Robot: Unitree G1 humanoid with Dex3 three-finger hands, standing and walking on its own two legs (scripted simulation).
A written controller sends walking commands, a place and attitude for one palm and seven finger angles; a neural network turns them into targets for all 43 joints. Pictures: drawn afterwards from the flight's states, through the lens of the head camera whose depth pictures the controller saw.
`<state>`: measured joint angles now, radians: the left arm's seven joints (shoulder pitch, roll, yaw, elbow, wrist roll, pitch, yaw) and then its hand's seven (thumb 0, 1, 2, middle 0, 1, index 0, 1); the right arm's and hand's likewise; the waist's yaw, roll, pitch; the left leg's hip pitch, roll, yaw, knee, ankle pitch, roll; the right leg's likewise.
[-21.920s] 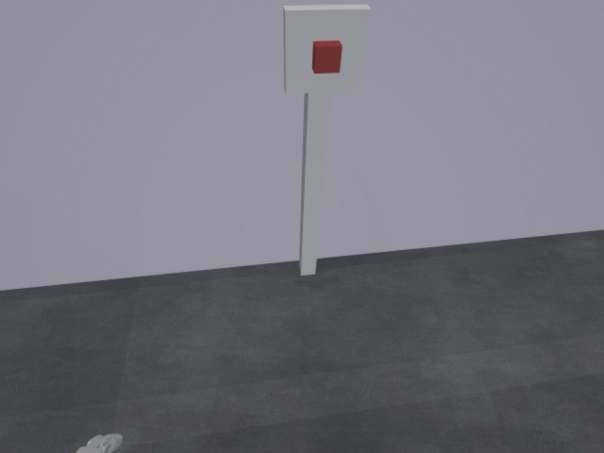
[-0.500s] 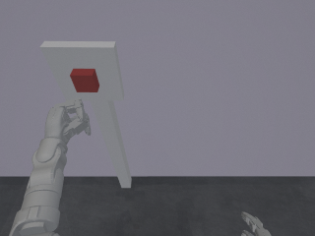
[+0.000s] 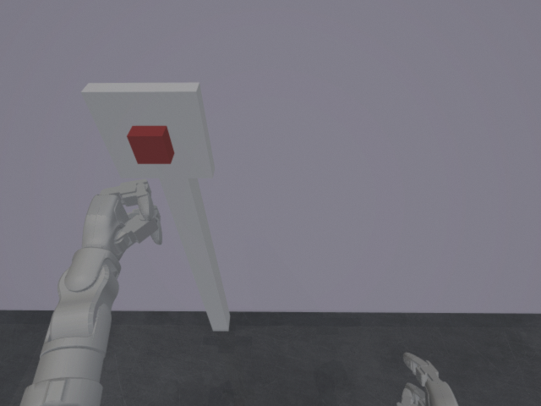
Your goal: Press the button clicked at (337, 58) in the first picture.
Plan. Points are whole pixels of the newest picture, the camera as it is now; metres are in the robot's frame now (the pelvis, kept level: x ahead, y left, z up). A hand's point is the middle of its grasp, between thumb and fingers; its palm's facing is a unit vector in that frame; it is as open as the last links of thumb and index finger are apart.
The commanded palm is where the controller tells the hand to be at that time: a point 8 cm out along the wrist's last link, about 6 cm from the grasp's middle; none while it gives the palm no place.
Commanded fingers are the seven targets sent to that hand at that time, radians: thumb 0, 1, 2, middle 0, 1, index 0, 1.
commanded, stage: draw the hand back to the body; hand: left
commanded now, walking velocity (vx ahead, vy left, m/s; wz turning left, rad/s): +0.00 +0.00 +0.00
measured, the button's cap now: (152, 143) +0.50 +0.23 +0.14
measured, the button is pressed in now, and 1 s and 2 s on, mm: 0 0 0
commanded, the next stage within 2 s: step back with the hand held close in 1.32 s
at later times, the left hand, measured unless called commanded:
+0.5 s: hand (104, 266) +0.25 +0.22 +0.14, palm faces +0.24 -0.95 -0.22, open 3.1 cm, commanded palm +0.21 +0.26 +0.16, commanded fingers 0.00 0.90 0.90 -1.30 -1.50 -1.30 -1.50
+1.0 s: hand (51, 288) +0.21 +0.25 +0.17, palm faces +0.36 -0.85 -0.37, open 3.1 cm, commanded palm +0.15 +0.29 +0.19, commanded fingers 0.00 0.90 0.90 -1.30 -1.50 -1.30 -1.50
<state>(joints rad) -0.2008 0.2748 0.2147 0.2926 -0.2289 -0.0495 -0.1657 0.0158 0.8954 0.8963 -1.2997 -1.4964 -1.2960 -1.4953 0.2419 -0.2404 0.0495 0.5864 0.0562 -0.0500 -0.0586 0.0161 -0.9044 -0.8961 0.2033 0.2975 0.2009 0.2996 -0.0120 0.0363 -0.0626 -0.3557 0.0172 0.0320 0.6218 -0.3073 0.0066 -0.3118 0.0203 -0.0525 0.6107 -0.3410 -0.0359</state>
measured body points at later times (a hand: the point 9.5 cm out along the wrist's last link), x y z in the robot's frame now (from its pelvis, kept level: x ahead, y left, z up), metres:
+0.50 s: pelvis -0.01 +0.00 +0.01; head -0.02 -0.02 +0.46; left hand +0.23 +0.27 +0.16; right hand +0.19 -0.23 -0.06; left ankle +0.01 +0.12 -0.73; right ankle -0.01 -0.09 -0.73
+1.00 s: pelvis +0.02 +0.01 +0.02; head +0.00 +0.00 +0.47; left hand +0.18 +0.29 +0.19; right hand +0.21 -0.20 -0.06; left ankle +0.01 +0.12 -0.73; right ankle -0.01 -0.09 -0.73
